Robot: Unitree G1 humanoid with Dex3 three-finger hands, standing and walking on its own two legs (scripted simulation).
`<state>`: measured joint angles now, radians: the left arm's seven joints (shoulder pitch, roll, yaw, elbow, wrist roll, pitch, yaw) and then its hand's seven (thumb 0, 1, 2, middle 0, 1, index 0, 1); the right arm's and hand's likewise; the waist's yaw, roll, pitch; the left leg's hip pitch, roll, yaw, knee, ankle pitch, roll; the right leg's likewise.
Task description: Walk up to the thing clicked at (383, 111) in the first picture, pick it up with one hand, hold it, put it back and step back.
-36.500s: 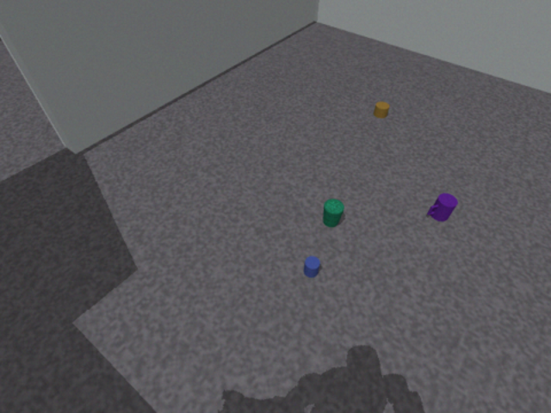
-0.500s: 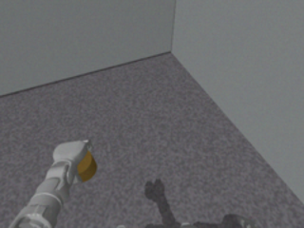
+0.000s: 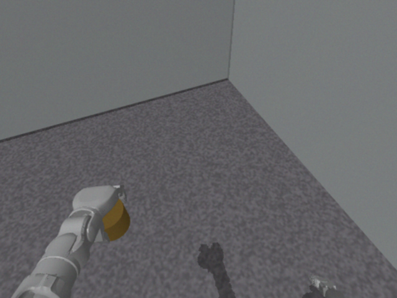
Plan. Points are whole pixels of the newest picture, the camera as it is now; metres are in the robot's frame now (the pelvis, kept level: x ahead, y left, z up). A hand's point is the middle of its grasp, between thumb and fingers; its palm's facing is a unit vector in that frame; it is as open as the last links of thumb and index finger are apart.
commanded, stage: hold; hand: left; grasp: from above
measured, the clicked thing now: (108, 218) +0.32 +0.22 -0.08
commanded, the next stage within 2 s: crouch in 1.36 s
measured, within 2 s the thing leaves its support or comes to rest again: neither
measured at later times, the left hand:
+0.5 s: hand (103, 218) +0.30 +0.22 -0.03, palm faces -0.43 -0.06 -0.90, open 10.9 cm
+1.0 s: hand (100, 220) +0.29 +0.22 -0.01, palm faces -0.44 -0.07 -0.89, open 10.9 cm
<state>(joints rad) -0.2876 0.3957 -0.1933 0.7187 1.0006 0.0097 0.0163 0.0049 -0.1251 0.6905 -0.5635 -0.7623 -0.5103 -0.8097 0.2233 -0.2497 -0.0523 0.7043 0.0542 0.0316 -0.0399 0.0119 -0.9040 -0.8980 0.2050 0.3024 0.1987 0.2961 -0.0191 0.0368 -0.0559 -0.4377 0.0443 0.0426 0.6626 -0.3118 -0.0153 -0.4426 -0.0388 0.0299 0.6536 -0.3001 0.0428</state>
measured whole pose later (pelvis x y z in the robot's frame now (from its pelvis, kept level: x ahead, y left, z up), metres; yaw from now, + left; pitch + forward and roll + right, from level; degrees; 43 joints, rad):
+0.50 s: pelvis +0.00 -0.01 +0.01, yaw +0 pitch +2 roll +0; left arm -0.26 0.39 -0.20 0.64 1.00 0.02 -0.03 0.01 -0.12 0.68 -0.55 -0.77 -0.50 -0.81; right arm 0.21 -0.25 -0.04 0.68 0.07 0.06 -0.05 0.01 -0.91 -0.90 0.20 0.30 0.20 0.30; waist 0.00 0.04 -0.03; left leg -0.34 0.04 0.05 0.56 -0.27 -0.02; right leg -0.35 -0.04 0.03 0.57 -0.26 0.04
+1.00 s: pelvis +0.00 -0.01 +0.01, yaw -1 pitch +1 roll +1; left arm -0.23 0.40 -0.20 0.58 0.98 0.02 -0.08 0.01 -0.11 0.68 -0.55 -0.78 -0.50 -0.82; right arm 0.18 -0.25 -0.03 0.65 0.08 0.08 -0.06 0.01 -0.91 -0.90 0.20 0.30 0.20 0.30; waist 0.01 0.05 -0.01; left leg -0.27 0.04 0.06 0.49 -0.23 -0.02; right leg -0.29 -0.04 0.04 0.52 -0.23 0.04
